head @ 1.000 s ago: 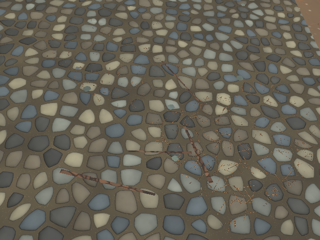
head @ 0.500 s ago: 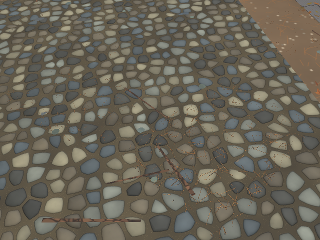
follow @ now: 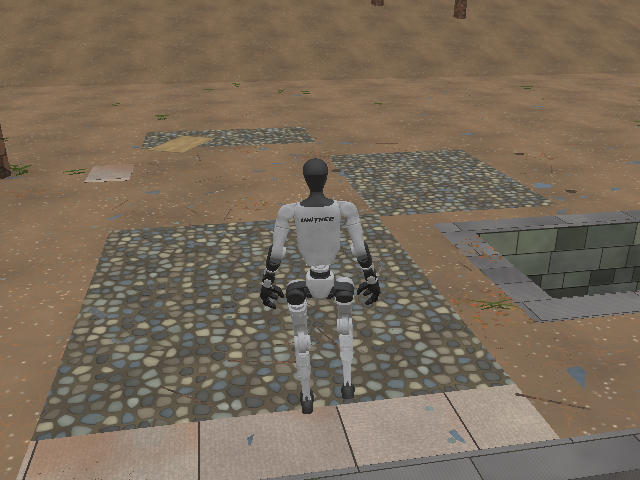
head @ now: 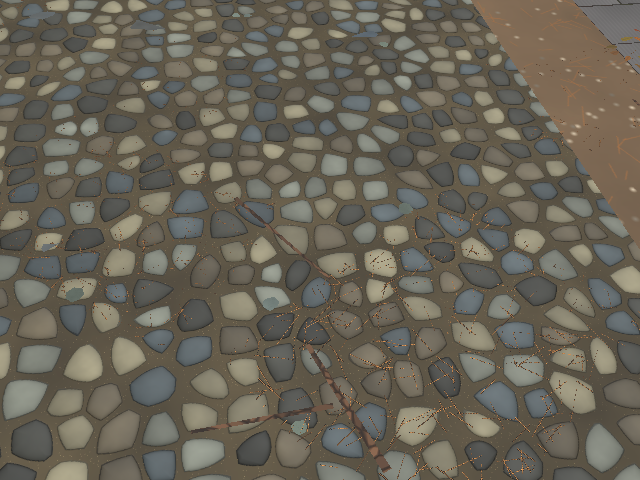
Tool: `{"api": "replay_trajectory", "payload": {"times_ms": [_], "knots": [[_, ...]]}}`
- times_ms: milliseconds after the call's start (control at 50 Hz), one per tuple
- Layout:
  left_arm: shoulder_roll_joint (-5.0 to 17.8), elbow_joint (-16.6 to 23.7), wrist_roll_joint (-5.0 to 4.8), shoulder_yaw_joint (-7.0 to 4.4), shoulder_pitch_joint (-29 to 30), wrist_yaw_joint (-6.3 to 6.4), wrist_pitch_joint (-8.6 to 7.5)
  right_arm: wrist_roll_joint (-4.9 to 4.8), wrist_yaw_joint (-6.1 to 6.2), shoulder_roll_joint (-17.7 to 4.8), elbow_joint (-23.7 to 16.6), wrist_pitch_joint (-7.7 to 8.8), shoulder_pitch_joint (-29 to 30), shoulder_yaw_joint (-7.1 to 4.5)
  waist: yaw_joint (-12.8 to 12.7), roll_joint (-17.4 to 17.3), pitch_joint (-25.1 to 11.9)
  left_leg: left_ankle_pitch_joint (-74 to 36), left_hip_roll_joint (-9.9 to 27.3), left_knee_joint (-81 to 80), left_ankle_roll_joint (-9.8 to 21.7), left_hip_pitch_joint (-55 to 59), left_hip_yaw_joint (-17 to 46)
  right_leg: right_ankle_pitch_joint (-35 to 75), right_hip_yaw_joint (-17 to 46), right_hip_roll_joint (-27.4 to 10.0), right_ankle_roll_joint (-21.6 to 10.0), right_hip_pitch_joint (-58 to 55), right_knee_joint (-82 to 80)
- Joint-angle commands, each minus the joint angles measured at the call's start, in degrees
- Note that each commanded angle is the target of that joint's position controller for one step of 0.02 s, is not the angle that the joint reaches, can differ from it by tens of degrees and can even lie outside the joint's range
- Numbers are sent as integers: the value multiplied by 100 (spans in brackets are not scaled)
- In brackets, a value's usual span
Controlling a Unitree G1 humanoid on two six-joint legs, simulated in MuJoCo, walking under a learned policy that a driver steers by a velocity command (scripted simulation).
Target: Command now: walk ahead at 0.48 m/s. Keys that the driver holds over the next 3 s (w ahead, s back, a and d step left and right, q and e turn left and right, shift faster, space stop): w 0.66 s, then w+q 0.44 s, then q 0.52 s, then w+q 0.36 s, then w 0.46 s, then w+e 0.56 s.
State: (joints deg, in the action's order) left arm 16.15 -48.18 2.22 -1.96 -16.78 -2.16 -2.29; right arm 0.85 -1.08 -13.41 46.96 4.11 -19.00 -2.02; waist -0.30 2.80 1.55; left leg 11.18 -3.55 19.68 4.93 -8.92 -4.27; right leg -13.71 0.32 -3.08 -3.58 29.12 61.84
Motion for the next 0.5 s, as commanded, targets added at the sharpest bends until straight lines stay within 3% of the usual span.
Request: {"api": "replay_trajectory", "payload": {"times_ms": [20, 120, 220, 280, 300, 320, 340, 360, 380, 400, 420, 460, 500], "knots": [[272, 265, 23, -54, 87, -42, 30, -62, 9, -714, -86, 160, -253, -157, -49, -605, 221, -1181, 1450, -1341, 652, 332, 1227, 513, -46, -276, 152, 942, -103], [57, 599, -5, 49, 1262, -63, 1, -72, 26, -606, 252, 150, -674, -94, 168, -626, 365, -2281, 1174, -1275, 560, 558, 665, 1373, -359, -166, 284, 1022, -1651], [72, 777, -44, 86, 1938, -33, -44, -25, 120, -717, 571, 134, -1014, -93, 294, -622, 465, -3017, 1453, -1120, 527, 1227, 665, 1488, -488, 76, 31, 614, -2804], [236, 597, -35, 9, 1391, 53, -94, 32, 181, -854, 655, 97, -809, -117, -43, -725, 141, -4862, 1561, -216, 402, 1664, 582, 750, -565, 420, -274, -218, -3066], [352, 381, -35, -55, 752, 105, -129, 63, 185, -910, 684, 65, -757, -131, -307, -735, -226, -5360, 1493, 591, 333, 1700, 522, 545, -608, 604, -405, -911, -3226], [496, 78, 20, -132, -185, 164, -188, 39, 183, -919, 688, 37, -706, -124, -712, -620, -736, -4914, 1314, 1756, 243, 1204, 358, 756, -502, 519, -587, -2180, -3520], [959, -95, 153, -262, -1149, 244, -212, -2, 171, -702, 511, 47, -785, -54, -961, -43, -1505, -2852, 1014, 3504, 182, 45, 148, 209, 881, -775, -876, -3664, -3485], [1342, -121, 156, -377, -1117, 237, -170, -184, 98, -116, 492, 35, -1548, 39, -469, 1263, -2061, 1850, -172, 5551, -48, -2112, 172, -8, 3819, -2244, -1770, -4997, -4107], [965, -86, -101, -333, -681, 183, -126, -31, 150, -769, 520, 14, -975, -112, -496, 195, -1545, 1642, 117, 5802, 67, -2637, 875, -262, 3785, -1885, -1561, -4505, -4438], [667, -42, -149, -250, -148, 174, -140, -43, 122, -746, 363, 62, -484, -124, -307, 59, -709, 1051, 379, 5548, 90, -2730, 861, 30, 2752, -1684, -1370, -3640, -4596], [405, -64, -115, -190, 81, 152, -184, -40, 104, -643, 338, 86, -272, -98, -180, -171, -345, 744, 564, 5241, 77, -2543, 802, 690, 2178, -1434, -1223, -3001, -4798], [153, -224, -133, -112, 145, 180, -257, 96, 40, -479, 408, -53, -358, -76, 129, -34, -124, 572, 773, 4758, -43, -2031, 745, 1288, 1362, -1004, -924, -2253, -5045], [179, -390, -158, -112, -87, 177, -349, 131, -30, -337, 425, -162, -340, -55, 207, -2, -105, 486, 805, 4535, -154, -1936, 624, 1656, 1068, -900, -939, -2080, -5221]]}}
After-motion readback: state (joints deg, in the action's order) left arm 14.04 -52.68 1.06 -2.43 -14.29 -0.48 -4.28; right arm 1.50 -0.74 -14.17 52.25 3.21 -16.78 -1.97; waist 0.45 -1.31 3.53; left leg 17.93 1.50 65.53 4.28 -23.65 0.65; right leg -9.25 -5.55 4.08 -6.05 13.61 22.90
